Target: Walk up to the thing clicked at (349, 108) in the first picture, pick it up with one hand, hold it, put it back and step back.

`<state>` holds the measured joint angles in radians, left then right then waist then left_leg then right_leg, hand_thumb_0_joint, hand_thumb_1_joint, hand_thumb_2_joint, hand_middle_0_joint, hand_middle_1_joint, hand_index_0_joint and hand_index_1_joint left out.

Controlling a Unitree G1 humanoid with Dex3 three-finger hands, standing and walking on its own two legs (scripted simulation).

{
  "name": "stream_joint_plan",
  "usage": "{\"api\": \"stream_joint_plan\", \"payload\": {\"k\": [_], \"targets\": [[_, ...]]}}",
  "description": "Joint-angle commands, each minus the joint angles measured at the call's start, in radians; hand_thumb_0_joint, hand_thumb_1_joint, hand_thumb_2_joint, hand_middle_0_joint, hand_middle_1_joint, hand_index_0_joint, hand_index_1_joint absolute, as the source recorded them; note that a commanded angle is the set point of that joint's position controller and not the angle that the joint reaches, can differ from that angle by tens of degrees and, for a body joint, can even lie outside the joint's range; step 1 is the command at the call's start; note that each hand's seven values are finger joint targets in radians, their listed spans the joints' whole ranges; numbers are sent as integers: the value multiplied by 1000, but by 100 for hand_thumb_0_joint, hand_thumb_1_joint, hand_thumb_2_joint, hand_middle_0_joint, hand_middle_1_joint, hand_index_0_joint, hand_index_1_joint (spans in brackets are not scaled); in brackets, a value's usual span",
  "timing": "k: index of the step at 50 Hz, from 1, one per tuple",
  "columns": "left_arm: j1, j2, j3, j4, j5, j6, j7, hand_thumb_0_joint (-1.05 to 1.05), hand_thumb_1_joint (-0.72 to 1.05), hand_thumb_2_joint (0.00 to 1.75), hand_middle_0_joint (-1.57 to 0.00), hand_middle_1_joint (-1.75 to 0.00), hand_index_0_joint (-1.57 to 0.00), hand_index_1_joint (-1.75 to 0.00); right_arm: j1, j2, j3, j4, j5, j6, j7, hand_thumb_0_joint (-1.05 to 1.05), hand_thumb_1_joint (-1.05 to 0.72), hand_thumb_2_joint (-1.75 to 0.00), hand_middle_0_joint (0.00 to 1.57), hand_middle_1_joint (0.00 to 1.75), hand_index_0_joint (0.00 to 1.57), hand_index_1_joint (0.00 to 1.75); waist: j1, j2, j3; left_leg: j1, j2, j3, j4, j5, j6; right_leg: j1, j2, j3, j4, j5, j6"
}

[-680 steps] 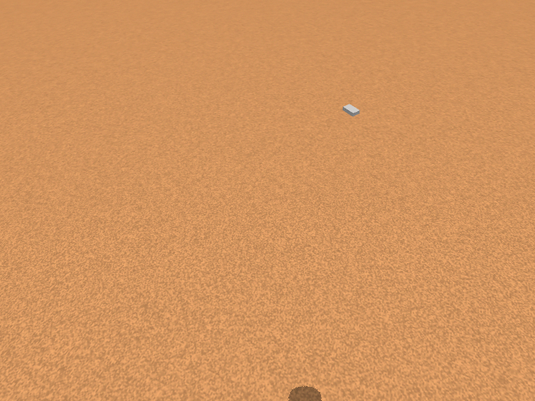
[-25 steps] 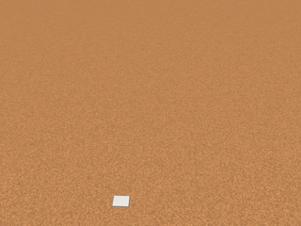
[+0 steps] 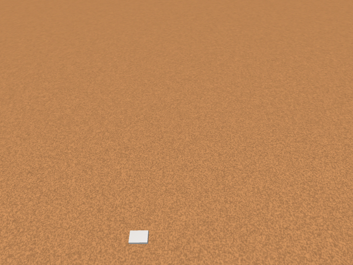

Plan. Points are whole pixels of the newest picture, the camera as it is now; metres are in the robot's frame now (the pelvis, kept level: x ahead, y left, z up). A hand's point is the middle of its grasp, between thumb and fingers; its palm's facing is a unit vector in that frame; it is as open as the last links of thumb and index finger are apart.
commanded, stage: walk up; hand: left
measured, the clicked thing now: (138, 237) +0.42 +0.26 -0.77
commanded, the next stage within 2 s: stand in 0.06 s
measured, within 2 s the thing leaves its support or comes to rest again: neither
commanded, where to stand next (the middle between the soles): +0.03 +0.02 m, yaw +0 degrees
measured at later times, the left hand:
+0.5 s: hand out of the picture +0.07 +0.24 -0.16, palm faces -0.04 -0.94 -0.34, open 7.3 cm
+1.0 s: hand out of the picture +0.07 +0.24 -0.16, palm faces -0.04 -0.94 -0.35, open 7.3 cm
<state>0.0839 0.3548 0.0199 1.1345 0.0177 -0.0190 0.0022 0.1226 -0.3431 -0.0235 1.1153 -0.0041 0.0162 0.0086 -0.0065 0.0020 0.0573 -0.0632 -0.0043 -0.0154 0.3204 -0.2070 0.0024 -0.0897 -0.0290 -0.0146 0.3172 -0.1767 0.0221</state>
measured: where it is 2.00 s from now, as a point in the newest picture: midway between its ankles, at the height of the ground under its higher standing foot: outside the picture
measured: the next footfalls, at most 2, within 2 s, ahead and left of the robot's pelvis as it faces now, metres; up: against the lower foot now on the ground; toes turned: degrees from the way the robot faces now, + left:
left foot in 1.38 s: -0.05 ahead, +0.15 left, +0.00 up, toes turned -1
right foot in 1.90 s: -0.22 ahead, -0.11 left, +0.00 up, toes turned -5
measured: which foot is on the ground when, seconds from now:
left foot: down 0.00-1.00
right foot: down 0.00-1.00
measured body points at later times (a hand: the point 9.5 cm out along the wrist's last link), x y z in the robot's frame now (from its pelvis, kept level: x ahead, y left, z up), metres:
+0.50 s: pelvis +0.00 -0.01 +0.00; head +0.01 -0.01 +0.45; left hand +0.07 +0.29 -0.13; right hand +0.08 -0.31 -0.13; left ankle -0.02 +0.12 -0.75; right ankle +0.00 -0.13 -0.75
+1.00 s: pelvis -0.01 -0.01 +0.00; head +0.00 -0.01 +0.45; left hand +0.07 +0.29 -0.13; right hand +0.06 -0.32 -0.13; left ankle -0.02 +0.12 -0.75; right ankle +0.00 -0.13 -0.75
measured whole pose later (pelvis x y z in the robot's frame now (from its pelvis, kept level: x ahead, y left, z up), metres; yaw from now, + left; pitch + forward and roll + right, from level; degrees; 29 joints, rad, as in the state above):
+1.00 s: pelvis -0.01 -0.01 +0.00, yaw +0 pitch -3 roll +0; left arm 0.12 0.36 0.00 1.12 0.01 -0.01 -0.01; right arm 0.13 -0.35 0.00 1.13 -0.01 0.00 0.00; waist 0.00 0.00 0.05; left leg -0.07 0.02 -0.02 0.30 -0.19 -0.02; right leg -0.10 -0.01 -0.02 0.31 -0.16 0.00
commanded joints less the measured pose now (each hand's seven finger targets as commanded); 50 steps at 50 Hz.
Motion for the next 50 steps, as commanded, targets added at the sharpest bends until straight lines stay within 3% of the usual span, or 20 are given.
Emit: {"api": "stream_joint_plan", "payload": {"k": [1,7,16,35,41,50], "targets": [[-53,214,36,-61,-7,-22,15,0,90,90,-20,-30,-20,-30,-47,-220,-42,-64,-1,-27,-11,0,-90,-90,20,30,20,30,8,14,-73,-27,117,-91,-51,201,28,32,-100,79,-22,183,-40],[-28,206,26,-62,-10,-13,9,0,90,90,-20,-30,-20,-30,-49,-223,-29,-57,-6,-45,-16,0,-90,-90,20,30,20,30,8,4,-59,-35,134,-93,-76,184,17,21,-106,88,-34,138,-41],[-19,213,20,-68,-10,-18,6,0,90,90,-20,-30,-20,-30,-50,-225,-25,-54,-5,-48,-16,0,-90,-90,20,30,20,30,1,2,-101,2,138,-77,-52,236,18,29,-111,92,-32,212,-42],[-10,215,16,-70,-10,-19,7,0,90,90,-20,-30,-20,-30,-40,-221,-19,-52,-4,-44,-16,0,-90,-90,20,30,20,30,0,5,-79,-17,137,-77,-60,178,15,22,-109,98,-47,177,-46],[-9,216,15,-68,-9,-17,7,0,90,90,-20,-30,-20,-30,-41,-223,-19,-52,-5,-42,-15,0,-90,-90,20,30,20,30,3,4,-56,-35,134,-81,-72,136,14,5,-104,96,-57,121,-44],[-5,221,17,-70,-11,-17,6,0,90,90,-20,-30,-20,-30,-35,-221,-19,-50,-5,-46,-14,0,-90,-90,20,30,20,30,5,2,-70,-27,134,-81,-65,147,13,9,-105,101,-50,141,-49]]}}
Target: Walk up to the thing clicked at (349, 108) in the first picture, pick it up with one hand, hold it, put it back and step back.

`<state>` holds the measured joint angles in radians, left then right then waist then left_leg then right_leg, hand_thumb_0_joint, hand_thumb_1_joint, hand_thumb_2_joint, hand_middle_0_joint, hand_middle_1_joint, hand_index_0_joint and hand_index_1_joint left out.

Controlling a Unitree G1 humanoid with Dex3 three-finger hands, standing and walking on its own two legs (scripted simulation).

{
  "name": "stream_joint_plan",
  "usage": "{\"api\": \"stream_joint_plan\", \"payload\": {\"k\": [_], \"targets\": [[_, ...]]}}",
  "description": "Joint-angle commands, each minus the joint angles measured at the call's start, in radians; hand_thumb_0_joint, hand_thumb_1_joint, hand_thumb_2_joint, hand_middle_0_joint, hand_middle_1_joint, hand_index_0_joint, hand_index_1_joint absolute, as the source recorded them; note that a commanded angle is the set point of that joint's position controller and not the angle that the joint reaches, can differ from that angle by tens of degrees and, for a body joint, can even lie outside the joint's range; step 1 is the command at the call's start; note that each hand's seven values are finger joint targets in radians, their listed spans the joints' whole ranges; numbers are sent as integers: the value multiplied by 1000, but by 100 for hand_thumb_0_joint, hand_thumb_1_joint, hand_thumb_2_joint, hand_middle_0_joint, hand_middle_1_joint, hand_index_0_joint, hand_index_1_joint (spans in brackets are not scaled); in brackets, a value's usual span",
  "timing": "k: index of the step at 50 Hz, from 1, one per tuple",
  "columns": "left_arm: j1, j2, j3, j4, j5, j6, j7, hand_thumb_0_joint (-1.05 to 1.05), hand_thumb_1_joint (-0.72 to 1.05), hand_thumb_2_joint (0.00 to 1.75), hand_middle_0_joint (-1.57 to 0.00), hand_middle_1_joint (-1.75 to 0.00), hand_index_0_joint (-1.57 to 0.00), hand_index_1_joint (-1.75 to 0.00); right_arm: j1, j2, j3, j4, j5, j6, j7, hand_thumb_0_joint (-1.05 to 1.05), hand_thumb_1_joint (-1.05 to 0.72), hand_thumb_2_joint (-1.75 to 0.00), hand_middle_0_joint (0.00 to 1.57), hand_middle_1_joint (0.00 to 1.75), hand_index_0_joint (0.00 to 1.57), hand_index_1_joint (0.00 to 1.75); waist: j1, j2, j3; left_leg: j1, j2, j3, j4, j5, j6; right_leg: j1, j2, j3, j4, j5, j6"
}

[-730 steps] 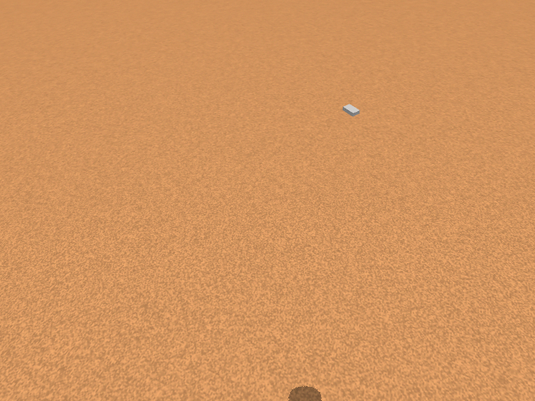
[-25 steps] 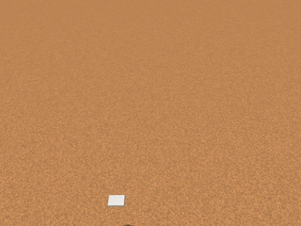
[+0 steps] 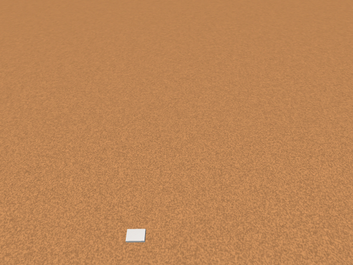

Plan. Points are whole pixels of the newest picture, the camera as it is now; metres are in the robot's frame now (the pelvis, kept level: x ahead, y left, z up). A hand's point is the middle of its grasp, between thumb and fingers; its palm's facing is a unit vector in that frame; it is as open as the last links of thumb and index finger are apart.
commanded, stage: stand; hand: left
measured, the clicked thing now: (136, 235) +0.42 +0.28 -0.77
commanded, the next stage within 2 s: walk up in 0.06 s
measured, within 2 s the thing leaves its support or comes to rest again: neither
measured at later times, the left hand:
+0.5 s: hand out of the picture +0.05 +0.32 -0.19, palm faces -0.02 -0.94 -0.35, open 7.3 cm
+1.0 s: hand out of the picture -0.15 +0.29 -0.16, palm faces -0.08 -0.91 -0.40, open 7.3 cm
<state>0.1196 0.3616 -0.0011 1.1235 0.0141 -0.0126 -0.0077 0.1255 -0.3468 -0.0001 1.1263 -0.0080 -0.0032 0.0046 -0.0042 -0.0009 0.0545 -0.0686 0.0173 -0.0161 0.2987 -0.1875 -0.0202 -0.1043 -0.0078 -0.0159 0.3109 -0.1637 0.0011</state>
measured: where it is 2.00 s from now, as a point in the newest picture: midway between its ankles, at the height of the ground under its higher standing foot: outside the picture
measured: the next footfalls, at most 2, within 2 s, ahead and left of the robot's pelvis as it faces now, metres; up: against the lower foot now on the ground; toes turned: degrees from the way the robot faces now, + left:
left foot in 0.38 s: -0.05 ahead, +0.16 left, +0.00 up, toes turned +0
right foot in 0.90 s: -0.22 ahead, -0.10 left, +0.00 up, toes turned -5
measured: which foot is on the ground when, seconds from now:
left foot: down 0.00-0.18, up 0.20-0.36, down 0.38-0.92, up 0.94-1.00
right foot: down 0.00-0.40, up 0.42-0.88, down 0.90-1.00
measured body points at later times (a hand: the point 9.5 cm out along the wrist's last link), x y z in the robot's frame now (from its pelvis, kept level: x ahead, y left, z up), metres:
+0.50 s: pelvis -0.09 +0.06 -0.02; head -0.02 +0.10 +0.42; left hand +0.05 +0.37 -0.16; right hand -0.03 -0.26 -0.13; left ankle -0.09 +0.16 -0.75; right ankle -0.07 -0.10 -0.69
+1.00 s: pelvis -0.23 +0.02 -0.03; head -0.19 +0.01 +0.42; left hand -0.14 +0.34 -0.14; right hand -0.13 -0.31 -0.14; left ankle -0.15 +0.16 -0.70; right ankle -0.26 -0.09 -0.75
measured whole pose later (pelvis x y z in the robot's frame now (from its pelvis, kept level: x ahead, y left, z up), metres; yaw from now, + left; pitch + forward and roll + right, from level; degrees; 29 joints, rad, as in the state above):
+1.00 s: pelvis -0.23 +0.02 -0.03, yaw -6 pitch -3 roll +1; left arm 0.24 0.37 0.09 0.84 0.05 0.08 -0.03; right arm 0.12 -0.41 -0.06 0.86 -0.01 0.06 -0.04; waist 0.04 0.00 0.14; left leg -0.51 -0.04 -0.07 0.95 -0.47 -0.01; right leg -0.24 -0.01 0.03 0.67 -0.39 -0.02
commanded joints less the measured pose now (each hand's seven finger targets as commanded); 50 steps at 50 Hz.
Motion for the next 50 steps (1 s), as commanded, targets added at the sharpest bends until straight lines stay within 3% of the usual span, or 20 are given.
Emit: {"api": "stream_joint_plan", "payload": {"k": [1,3,6,8,10,11,15,18,19,20,21,24,29,38,42,44,45,46,47,50], "targets": [[-42,211,36,-59,-7,-23,16,0,90,90,-20,-30,-20,-30,-33,-216,-41,-58,-1,-25,-11,0,-90,-90,20,30,20,30,3,5,-60,-28,111,-80,-46,125,36,18,-125,102,-43,125,-27],[-48,265,89,-77,-19,-6,25,0,90,90,-20,-30,-20,-30,-60,-267,-63,-65,7,-6,-11,0,-90,-90,20,30,20,30,12,-6,63,-108,95,-93,63,307,54,-58,-116,102,42,330,-31],[-23,268,101,-122,-26,7,30,0,90,90,-20,-30,-20,-30,-20,-237,-67,-104,26,9,-14,0,-90,-90,20,30,20,30,7,-35,-101,-58,55,-44,241,351,53,-18,-158,118,94,488,-98],[-60,284,111,-164,-22,19,31,0,90,90,-20,-30,-20,-30,-1,-236,-78,-126,24,24,-17,0,-90,-90,20,30,20,30,-1,-75,-153,-91,0,-13,372,186,43,-21,-239,185,92,517,-172],[-97,290,111,-209,-2,27,37,0,90,90,-20,-30,-20,-30,29,-225,-88,-146,9,45,-17,0,-90,-90,20,30,20,30,0,-179,-121,-173,-57,-22,604,-323,50,-103,-362,283,62,496,-267],[-114,293,117,-231,9,29,38,0,90,90,-20,-30,-20,-30,62,-223,-90,-155,3,55,-15,0,-90,-90,20,30,20,30,-10,-181,-104,-183,-30,-75,676,-395,60,-156,-386,283,77,467,-286],[-125,267,109,-273,21,38,43,0,90,90,-20,-30,-20,-30,84,-226,-101,-193,6,49,-13,0,-90,-90,20,30,20,30,-7,-171,-101,-247,-17,-49,533,-332,54,-103,-293,206,193,460,-219],[-127,260,103,-306,3,63,35,0,90,90,-20,-30,-20,-30,144,-220,-110,-180,-19,31,-17,0,-90,-90,20,30,20,30,-38,-95,-104,-140,-17,8,148,27,39,-140,-186,141,350,278,-125],[-87,200,95,-321,-7,72,33,0,90,90,-20,-30,-20,-30,110,-300,-131,-201,-41,24,-21,0,-90,-90,20,30,20,30,-10,94,-106,-102,149,-233,61,271,79,-242,-45,98,508,68,-67],[-77,176,92,-324,-7,78,42,0,90,90,-20,-30,-20,-30,52,-395,-147,-232,-42,19,-17,0,-90,-90,20,30,20,30,0,235,-102,-99,308,-417,49,487,184,-363,125,93,666,-454,-26],[-104,216,110,-317,5,82,53,0,90,90,-20,-30,-20,-30,61,-434,-156,-249,-27,17,-16,0,-90,-90,20,30,20,30,-48,252,-118,-201,392,-536,19,449,285,-305,140,220,829,-545,-20],[-11,210,106,-281,-12,86,53,0,90,90,-20,-30,-20,-30,-62,-304,-126,-275,-36,10,-39,0,-90,-90,20,30,20,30,51,124,-73,-51,236,-240,138,521,202,-447,122,251,969,-368,-25],[16,204,120,-321,8,80,39,0,90,90,-20,-30,-20,-30,48,-267,-128,-290,-12,6,-58,0,-90,-90,20,30,20,30,-3,127,-105,126,240,-218,191,622,216,-454,107,207,896,-328,31],[87,201,135,-337,10,86,15,0,90,90,-20,-30,-20,-30,28,-307,-135,-352,-25,8,-57,0,-90,-90,20,30,20,30,-17,148,-123,-30,303,-213,143,318,261,-265,40,122,620,-356,23],[215,193,145,-302,11,84,-8,0,90,90,-20,-30,-20,-30,-29,-334,-140,-371,-27,19,-45,0,-90,-90,20,30,20,30,29,211,-164,-137,272,-180,131,105,199,-94,7,31,337,-273,-25],[274,207,159,-277,21,77,-8,0,90,90,-20,-30,-20,-30,-44,-311,-128,-373,-15,27,-43,0,-90,-90,20,30,20,30,69,148,-135,-272,213,-141,200,10,119,-2,-8,33,168,-165,-63],[251,259,172,-299,35,72,-10,0,90,90,-20,-30,-20,-30,-30,-262,-114,-378,-6,28,-42,0,-90,-90,20,30,20,30,60,-18,-68,-395,108,-81,326,-129,62,-43,-133,251,70,-248,-107],[153,353,188,-348,31,74,-12,0,90,90,-20,-30,-20,-30,-69,-221,-108,-393,3,26,-50,0,-90,-90,20,30,20,30,77,-282,2,-434,-102,21,603,-384,4,-243,-328,498,-55,-233,-251],[82,382,188,-393,40,67,-6,0,90,90,-20,-30,-20,-30,-61,-253,-122,-383,-2,34,-60,0,-90,-90,20,30,20,30,68,-265,69,-395,-80,-95,809,-451,-2,-414,-421,567,-90,-174,-325],[-61,252,151,-428,34,58,13,0,90,90,-20,-30,-20,-30,53,-232,-105,-338,14,22,-58,0,-90,-90,20,30,20,30,-29,-146,47,-391,-123,-122,896,-301,11,-295,-210,200,84,173,-189]]}}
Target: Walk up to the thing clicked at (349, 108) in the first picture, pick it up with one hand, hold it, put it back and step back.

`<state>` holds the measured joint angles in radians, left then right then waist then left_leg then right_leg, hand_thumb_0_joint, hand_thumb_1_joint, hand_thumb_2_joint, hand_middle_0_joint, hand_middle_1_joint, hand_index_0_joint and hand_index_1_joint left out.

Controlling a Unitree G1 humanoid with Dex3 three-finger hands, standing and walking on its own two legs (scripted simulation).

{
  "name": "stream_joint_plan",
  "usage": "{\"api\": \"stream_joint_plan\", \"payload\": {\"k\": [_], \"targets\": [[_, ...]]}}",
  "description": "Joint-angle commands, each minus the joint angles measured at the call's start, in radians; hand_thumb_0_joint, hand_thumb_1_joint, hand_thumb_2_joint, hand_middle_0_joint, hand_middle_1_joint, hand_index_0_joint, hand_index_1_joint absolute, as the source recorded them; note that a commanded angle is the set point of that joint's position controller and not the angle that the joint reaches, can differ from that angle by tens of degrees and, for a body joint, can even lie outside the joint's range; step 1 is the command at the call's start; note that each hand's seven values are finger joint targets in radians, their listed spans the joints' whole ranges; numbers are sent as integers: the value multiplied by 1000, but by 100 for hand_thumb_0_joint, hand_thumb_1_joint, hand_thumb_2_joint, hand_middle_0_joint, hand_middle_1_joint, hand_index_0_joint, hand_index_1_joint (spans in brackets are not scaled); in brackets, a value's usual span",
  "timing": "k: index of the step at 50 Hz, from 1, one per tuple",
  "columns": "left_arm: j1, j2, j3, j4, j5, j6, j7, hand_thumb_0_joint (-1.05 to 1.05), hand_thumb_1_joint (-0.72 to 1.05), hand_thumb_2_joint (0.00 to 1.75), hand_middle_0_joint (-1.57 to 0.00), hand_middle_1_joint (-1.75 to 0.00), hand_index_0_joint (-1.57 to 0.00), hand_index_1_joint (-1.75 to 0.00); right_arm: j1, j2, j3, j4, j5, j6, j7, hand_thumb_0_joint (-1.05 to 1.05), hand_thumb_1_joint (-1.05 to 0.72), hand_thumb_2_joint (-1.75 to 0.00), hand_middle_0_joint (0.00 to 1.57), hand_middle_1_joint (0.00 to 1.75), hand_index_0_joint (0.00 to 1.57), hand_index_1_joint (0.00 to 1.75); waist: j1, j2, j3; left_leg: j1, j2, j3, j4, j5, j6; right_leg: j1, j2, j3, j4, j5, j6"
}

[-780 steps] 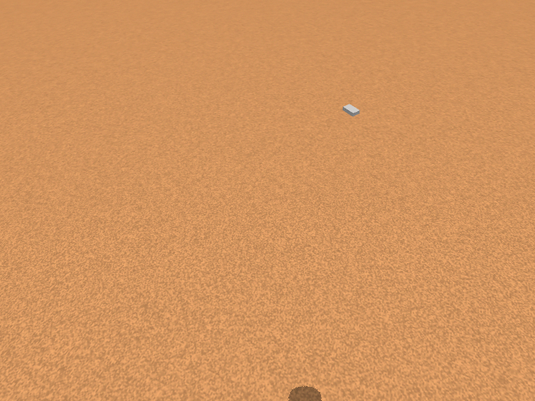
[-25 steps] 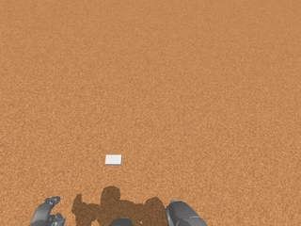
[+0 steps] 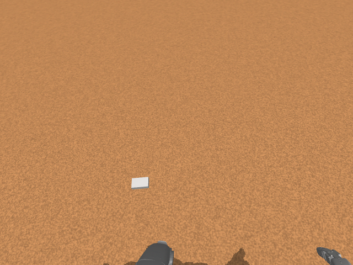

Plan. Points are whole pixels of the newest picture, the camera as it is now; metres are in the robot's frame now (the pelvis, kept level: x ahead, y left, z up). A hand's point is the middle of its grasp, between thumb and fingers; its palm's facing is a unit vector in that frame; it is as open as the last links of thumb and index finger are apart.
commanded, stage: walk up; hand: left
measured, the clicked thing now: (140, 183) +0.62 +0.32 -0.75
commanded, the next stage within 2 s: stand in 1.40 s
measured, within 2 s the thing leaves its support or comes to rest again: neither
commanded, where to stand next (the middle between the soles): +0.26 +0.05 m, yaw +6 degrees
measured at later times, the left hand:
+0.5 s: hand out of the picture -0.05 +0.24 -0.15, palm faces +0.13 -0.93 -0.35, open 7.3 cm
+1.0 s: hand out of the picture -0.06 +0.25 -0.14, palm faces +0.14 -0.93 -0.34, open 7.3 cm
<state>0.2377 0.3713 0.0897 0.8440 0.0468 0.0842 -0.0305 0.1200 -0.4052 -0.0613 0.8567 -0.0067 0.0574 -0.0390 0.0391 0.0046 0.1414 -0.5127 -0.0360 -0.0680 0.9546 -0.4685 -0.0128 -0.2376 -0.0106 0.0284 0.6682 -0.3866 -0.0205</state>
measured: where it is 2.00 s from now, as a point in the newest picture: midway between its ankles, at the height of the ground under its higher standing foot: outside the picture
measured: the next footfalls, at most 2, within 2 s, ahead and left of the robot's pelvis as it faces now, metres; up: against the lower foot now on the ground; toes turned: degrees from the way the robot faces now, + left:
left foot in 0.24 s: -0.07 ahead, +0.10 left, +0.00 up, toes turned +4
right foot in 0.46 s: -0.04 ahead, -0.16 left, +0.00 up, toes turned +8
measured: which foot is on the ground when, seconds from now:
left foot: up 0.00-0.22, down 0.24-1.00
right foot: down 0.00-0.28, up 0.30-0.44, down 0.46-1.00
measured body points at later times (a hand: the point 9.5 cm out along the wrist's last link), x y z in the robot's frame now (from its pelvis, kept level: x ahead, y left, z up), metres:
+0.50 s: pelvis -0.11 -0.03 +0.00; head -0.10 -0.02 +0.45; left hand -0.06 +0.29 -0.12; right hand +0.02 -0.33 -0.11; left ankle -0.10 +0.10 -0.72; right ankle -0.08 -0.16 -0.73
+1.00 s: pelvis -0.10 -0.03 +0.02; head -0.09 -0.01 +0.47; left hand -0.07 +0.29 -0.11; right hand +0.01 -0.31 -0.11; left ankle -0.11 +0.10 -0.72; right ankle -0.08 -0.16 -0.72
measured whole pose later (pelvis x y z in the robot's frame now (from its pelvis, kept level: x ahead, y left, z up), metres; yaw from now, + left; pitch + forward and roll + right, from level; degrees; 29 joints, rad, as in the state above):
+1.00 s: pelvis -0.10 -0.03 +0.02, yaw +7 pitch -2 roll -1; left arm 0.15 0.38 0.04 1.08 0.01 -0.02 -0.01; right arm 0.16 -0.32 -0.02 1.07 -0.02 -0.01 0.01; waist 0.01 -0.01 0.05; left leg -0.17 0.00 -0.05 0.45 -0.23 0.00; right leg -0.15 -0.01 0.01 0.41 -0.22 0.02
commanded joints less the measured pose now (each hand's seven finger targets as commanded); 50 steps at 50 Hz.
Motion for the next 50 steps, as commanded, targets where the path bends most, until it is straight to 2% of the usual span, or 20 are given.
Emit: {"api": "stream_joint_plan", "payload": {"k": [1,6,9,11,12,13,14,17,20,22,23,24,25,26,30,32,36,42,46,50], "targets": [[-163,238,63,-159,4,-41,39,0,90,90,-20,-30,-20,-30,76,-170,-39,-69,8,-47,-17,0,-90,-90,20,30,20,30,-59,-183,-73,61,-63,-45,247,-17,-2,-109,-196,131,-245,457,-170],[-26,230,63,-154,6,-53,49,0,90,90,-20,-30,-20,-30,52,-161,-33,-86,-10,-64,-9,0,-90,-90,20,30,20,30,27,-175,-160,23,-9,30,-55,-88,-7,192,-249,171,-176,508,-203],[-25,243,59,-145,-7,-53,42,0,90,90,-20,-30,-20,-30,89,-154,-37,-60,-18,-72,-2,0,-90,-90,20,30,20,30,14,-173,-182,144,9,66,-320,-22,17,181,-253,182,-140,462,-189],[-69,236,47,-149,-18,-47,34,0,90,90,-20,-30,-20,-30,195,-152,-44,-10,-21,-86,-1,0,-90,-90,20,30,20,30,-42,-119,-212,335,11,78,-614,200,40,88,-232,137,-55,380,-132],[-44,188,31,-146,-23,-47,30,0,90,90,-20,-30,-20,-30,184,-194,-58,-4,-34,-92,-1,0,-90,-90,20,30,20,30,-28,-6,-212,445,128,-125,-638,155,79,-82,-169,99,8,222,-70],[-66,157,22,-144,-37,-46,26,0,90,90,-20,-30,-20,-30,103,-288,-67,-30,-34,-97,7,0,-90,-90,20,30,20,30,-12,187,-158,367,347,-436,-684,66,197,-223,-3,-27,80,-78,2],[-152,230,54,-129,-23,-46,36,0,90,90,-20,-30,-20,-30,69,-331,-77,-39,-32,-98,9,0,-90,-90,20,30,20,30,-65,181,-109,153,441,-512,-710,53,309,-115,-31,55,262,-222,12],[-82,186,45,-81,-43,-56,25,0,90,90,-20,-30,-20,-30,3,-215,-35,-41,-33,-115,1,0,-90,-90,20,30,20,30,0,109,-100,231,289,-220,-580,394,221,-105,-9,76,253,-134,-8],[-78,172,36,-41,-33,-82,17,0,90,90,-20,-30,-20,-30,14,-202,-34,-22,-31,-105,17,0,-90,-90,20,30,20,30,-19,169,-135,280,216,-126,-526,341,157,9,7,-29,-62,-63,1],[-35,166,37,4,-28,-98,28,0,90,90,-20,-30,-20,-30,13,-194,-27,-20,-26,-84,22,0,-90,-90,20,30,20,30,0,145,-131,223,190,-90,-455,301,119,140,28,-41,-297,105,-6],[-26,203,40,18,-17,-110,36,0,90,90,-20,-30,-20,-30,15,-158,-17,-27,-14,-80,25,0,-90,-90,20,30,20,30,2,67,-142,132,153,-68,-396,244,79,226,-25,71,-293,141,-24],[-37,249,45,14,-13,-120,39,0,90,90,-20,-30,-20,-30,22,-130,-10,-27,-8,-76,30,0,-90,-90,20,30,20,30,-12,-43,-135,49,73,-36,-340,65,36,192,-166,302,-347,-5,-87],[-101,291,44,7,-14,-120,33,0,90,90,-20,-30,-20,-30,50,-147,-20,2,-9,-67,27,0,-90,-90,20,30,20,30,-36,-86,-121,189,39,2,-223,-89,29,-33,-298,410,-412,-223,-179],[-159,277,35,-6,-13,-121,30,0,90,90,-20,-30,-20,-30,73,-160,-29,29,-14,-66,31,0,-90,-90,20,30,20,30,-60,-65,-66,270,61,-5,-202,-58,23,-168,-305,406,-424,-316,-196],[-182,220,12,32,-18,-120,26,0,90,90,-20,-30,-20,-30,105,-145,-34,61,-20,-84,41,0,-90,-90,20,30,20,30,-76,-109,-45,360,70,-48,-467,81,52,-210,-160,197,-356,-222,-71],[-158,201,7,62,-29,-115,18,0,90,90,-20,-30,-20,-30,31,-171,-31,51,-25,-91,45,0,-90,-90,20,30,20,30,-42,-54,-33,242,126,-171,-600,-116,79,-134,-70,122,-325,-211,-28],[-121,198,9,102,-33,-127,18,0,90,90,-20,-30,-20,-30,-5,-168,-18,74,-24,-103,47,0,-90,-90,20,30,20,30,-19,8,-78,186,127,-142,-625,-10,61,50,-69,108,-309,-21,-37],[-118,195,-3,141,-38,-129,24,0,90,90,-20,-30,-20,-30,-20,-165,-12,111,-24,-106,44,0,-90,-90,20,30,20,30,-13,62,-99,213,148,-149,-669,48,54,94,-59,71,-302,90,-26],[-124,200,-8,162,-44,-134,31,0,90,90,-20,-30,-20,-30,-23,-151,-6,129,-14,-108,37,0,-90,-90,20,30,20,30,-19,40,-164,299,146,-98,-606,365,49,145,-82,70,-308,287,-22],[-145,203,-14,173,-46,-130,38,0,90,90,-20,-30,-20,-30,-24,-146,-10,142,-8,-103,32,0,-90,-90,20,30,20,30,-29,26,-190,347,142,-67,-583,488,49,165,-95,59,-296,390,-15]]}}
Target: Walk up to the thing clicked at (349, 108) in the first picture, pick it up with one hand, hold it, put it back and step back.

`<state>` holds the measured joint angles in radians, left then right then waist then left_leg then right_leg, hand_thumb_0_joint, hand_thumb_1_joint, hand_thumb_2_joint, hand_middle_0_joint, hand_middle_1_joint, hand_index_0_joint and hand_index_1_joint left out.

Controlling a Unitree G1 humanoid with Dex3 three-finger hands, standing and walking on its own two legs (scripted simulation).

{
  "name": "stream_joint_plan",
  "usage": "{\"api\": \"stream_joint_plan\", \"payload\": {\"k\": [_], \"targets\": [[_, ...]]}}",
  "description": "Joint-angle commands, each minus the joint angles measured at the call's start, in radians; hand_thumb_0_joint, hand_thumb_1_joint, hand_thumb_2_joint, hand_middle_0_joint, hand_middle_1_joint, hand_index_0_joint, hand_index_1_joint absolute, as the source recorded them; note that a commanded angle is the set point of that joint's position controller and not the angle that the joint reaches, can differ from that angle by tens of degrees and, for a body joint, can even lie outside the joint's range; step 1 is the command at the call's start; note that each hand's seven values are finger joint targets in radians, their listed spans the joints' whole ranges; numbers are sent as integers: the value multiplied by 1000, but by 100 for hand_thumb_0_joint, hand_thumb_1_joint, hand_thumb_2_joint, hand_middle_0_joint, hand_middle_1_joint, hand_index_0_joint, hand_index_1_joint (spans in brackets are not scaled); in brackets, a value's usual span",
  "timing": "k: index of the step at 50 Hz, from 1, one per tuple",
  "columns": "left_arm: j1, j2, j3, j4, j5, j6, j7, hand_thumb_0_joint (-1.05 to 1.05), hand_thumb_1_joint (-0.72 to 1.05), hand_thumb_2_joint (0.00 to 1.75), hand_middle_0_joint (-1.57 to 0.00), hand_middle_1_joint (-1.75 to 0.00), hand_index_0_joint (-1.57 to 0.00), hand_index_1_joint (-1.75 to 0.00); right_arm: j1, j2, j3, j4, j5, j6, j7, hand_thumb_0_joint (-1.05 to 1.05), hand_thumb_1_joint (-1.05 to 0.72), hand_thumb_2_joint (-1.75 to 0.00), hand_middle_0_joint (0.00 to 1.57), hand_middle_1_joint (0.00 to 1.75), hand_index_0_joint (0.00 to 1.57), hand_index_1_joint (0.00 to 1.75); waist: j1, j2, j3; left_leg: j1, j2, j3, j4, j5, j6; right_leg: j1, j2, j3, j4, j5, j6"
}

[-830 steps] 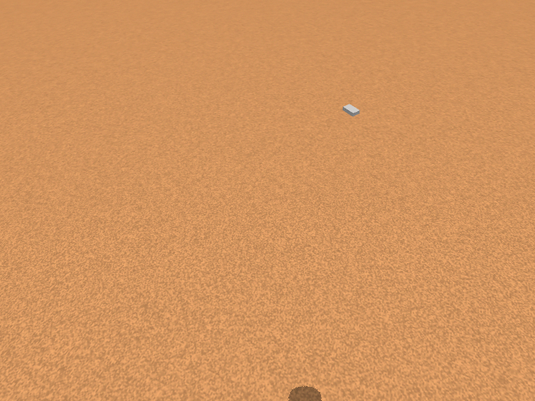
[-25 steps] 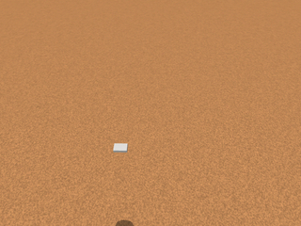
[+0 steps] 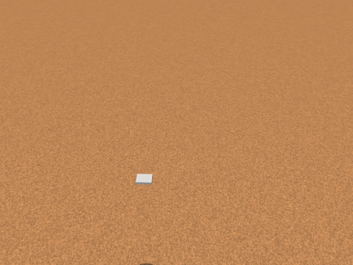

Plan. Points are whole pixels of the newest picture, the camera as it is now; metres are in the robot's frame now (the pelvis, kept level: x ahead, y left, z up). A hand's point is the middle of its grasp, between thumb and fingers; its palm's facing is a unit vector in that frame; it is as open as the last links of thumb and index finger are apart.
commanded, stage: walk up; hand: left
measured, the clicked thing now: (144, 179) +0.76 +0.26 -0.76
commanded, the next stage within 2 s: stand in 0.40 s
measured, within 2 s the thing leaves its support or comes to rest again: neither
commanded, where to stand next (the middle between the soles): +0.37 +0.03 m, yaw -1 degrees
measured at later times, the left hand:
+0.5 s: hand out of the picture +0.11 +0.25 -0.15, palm faces -0.01 -0.94 -0.34, open 7.3 cm
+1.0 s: hand out of the picture +0.08 +0.24 -0.15, palm faces -0.05 -0.94 -0.35, open 7.3 cm
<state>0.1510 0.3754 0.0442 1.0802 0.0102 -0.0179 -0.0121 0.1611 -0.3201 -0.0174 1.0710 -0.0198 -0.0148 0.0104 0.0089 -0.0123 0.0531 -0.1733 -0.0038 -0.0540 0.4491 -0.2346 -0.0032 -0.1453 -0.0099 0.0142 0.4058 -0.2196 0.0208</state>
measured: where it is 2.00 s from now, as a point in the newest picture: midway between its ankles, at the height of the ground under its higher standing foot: outside the picture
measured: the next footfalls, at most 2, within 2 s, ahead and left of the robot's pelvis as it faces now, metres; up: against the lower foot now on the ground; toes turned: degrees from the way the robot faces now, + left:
left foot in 1.66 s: +0.15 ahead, +0.16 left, +0.00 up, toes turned +2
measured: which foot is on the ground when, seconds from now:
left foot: down 0.00-1.00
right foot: down 0.00-1.00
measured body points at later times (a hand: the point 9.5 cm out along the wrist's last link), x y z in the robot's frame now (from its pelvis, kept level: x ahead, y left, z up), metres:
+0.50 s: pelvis +0.01 -0.01 +0.00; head +0.02 +0.00 +0.45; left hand +0.11 +0.29 -0.13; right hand +0.11 -0.30 -0.12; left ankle +0.01 +0.12 -0.74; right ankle +0.00 -0.14 -0.74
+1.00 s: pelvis +0.00 -0.01 +0.01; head +0.01 -0.01 +0.46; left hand +0.08 +0.29 -0.12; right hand +0.06 -0.31 -0.13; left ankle +0.01 +0.12 -0.74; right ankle +0.00 -0.14 -0.74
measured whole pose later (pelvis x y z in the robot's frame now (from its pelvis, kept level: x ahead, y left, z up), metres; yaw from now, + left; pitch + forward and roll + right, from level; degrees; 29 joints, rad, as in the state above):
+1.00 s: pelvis +0.00 -0.01 +0.01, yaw -1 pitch -3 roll +0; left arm 0.11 0.36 0.00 1.14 0.01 -0.01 -0.01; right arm 0.11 -0.35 0.00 1.14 -0.01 -0.01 0.01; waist -0.01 0.00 0.06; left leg -0.10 0.01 -0.04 0.31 -0.16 -0.02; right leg -0.11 0.00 0.03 0.33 -0.18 0.01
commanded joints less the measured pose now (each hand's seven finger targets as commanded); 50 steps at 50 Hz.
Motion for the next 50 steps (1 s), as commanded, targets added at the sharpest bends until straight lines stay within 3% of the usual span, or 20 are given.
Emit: {"api": "stream_joint_plan", "payload": {"k": [1,7,12,15,19,20,26,35,44,47,50], "targets": [[-65,199,32,-61,-9,-26,21,0,90,90,-20,-30,-20,-30,-70,-231,-57,-68,5,-28,-19,0,-90,-90,20,30,20,30,-1,37,-101,11,111,-79,-80,250,40,69,-94,70,-33,221,-57],[-85,193,31,-46,-8,-24,26,0,90,90,-20,-30,-20,-30,-95,-219,-56,-56,7,-19,-21,0,-90,-90,20,30,20,30,-5,17,-102,39,109,-57,-72,293,38,76,-100,73,-42,263,-56],[-109,193,31,-44,-5,-23,27,0,90,90,-20,-30,-20,-30,-120,-216,-54,-48,4,-15,-18,0,-90,-90,20,30,20,30,-6,16,-76,28,106,-53,-98,230,32,68,-101,79,-62,222,-54],[-102,192,31,-43,-3,-25,27,0,90,90,-20,-30,-20,-30,-134,-215,-52,-49,3,-15,-16,0,-90,-90,20,30,20,30,0,27,-100,55,110,-46,-97,263,33,82,-101,74,-63,251,-51],[-110,194,33,-43,-2,-25,28,0,90,90,-20,-30,-20,-30,-141,-215,-52,-47,2,-12,-15,0,-90,-90,20,30,20,30,-3,22,-92,52,107,-39,-99,236,29,78,-100,79,-74,243,-49],[-123,174,13,-36,-1,-23,26,0,90,90,-20,-30,-20,-30,-144,-233,-47,-46,14,-13,-17,0,-90,-90,20,30,20,30,-13,28,-88,69,121,-64,-128,295,27,73,-114,91,-84,286,-43],[-118,184,8,-24,-4,-21,22,0,90,90,-20,-30,-20,-30,-142,-233,-40,-29,15,-20,-19,0,-90,-90,20,30,20,30,-9,31,-137,123,130,-56,-141,350,21,108,-114,83,-90,304,-39],[-109,189,-4,-8,-2,-19,21,0,90,90,-20,-30,-20,-30,-130,-235,-32,-5,14,-14,-14,0,-90,-90,20,30,20,30,-10,6,-63,75,119,-60,-185,158,17,53,-111,94,-142,123,-40],[-99,199,-5,-7,-6,-18,18,0,90,90,-20,-30,-20,-30,-101,-238,-25,9,11,-17,-13,0,-90,-90,20,30,20,30,-9,22,-53,58,119,-67,-198,136,15,41,-110,99,-138,104,-43],[-92,201,-6,-9,-3,-18,17,0,90,90,-20,-30,-20,-30,-98,-240,-25,7,11,-18,-13,0,-90,-90,20,30,20,30,-9,14,-75,84,123,-63,-186,173,17,38,-111,100,-131,129,-47],[-90,199,-8,-6,-5,-17,17,0,90,90,-20,-30,-20,-30,-89,-238,-22,9,11,-15,-13,0,-90,-90,20,30,20,30,-13,8,-47,61,120,-65,-192,134,16,26,-106,98,-137,92,-44]]}}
